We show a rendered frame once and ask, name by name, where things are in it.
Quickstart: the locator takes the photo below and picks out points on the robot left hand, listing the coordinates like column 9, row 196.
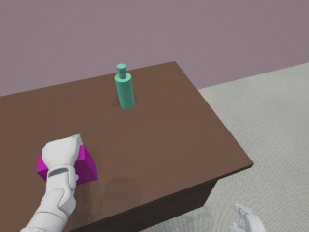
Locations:
column 62, row 152

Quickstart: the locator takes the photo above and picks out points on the sponge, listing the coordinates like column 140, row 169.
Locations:
column 84, row 167

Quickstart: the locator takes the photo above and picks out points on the robot right hand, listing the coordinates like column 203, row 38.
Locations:
column 252, row 222

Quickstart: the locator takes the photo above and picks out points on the robot left forearm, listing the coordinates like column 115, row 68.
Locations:
column 58, row 202

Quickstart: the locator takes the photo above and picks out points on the table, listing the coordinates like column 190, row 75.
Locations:
column 155, row 161

